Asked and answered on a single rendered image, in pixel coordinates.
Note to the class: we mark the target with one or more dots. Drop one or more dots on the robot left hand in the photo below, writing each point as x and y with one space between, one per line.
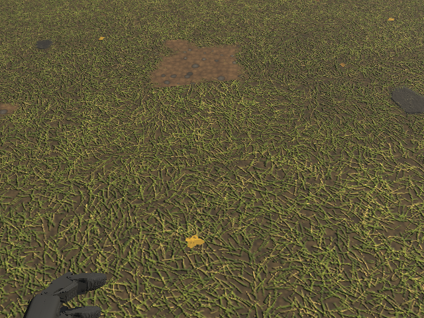
47 304

